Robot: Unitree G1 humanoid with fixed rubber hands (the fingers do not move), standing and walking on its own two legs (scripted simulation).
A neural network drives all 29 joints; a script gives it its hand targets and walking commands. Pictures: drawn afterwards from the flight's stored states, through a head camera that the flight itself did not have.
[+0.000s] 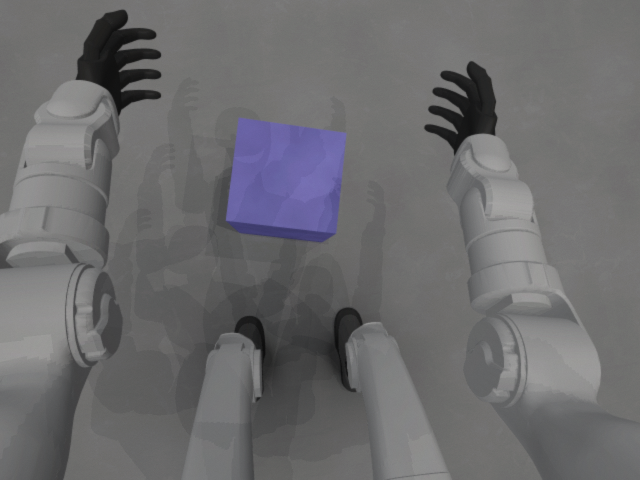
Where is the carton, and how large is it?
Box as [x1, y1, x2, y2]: [226, 118, 346, 241]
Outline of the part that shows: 239,118 226,220 239,232 314,241 323,241 334,234 336,230 346,133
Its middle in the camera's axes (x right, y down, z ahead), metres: -0.08 -0.12 +0.86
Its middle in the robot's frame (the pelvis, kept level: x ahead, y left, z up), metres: +0.52 +0.00 -0.53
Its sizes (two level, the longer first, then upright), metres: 0.210 0.200 0.250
